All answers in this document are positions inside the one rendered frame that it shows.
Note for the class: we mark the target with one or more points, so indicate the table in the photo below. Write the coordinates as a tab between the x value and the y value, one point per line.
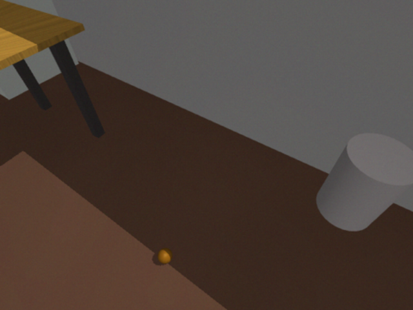
25	32

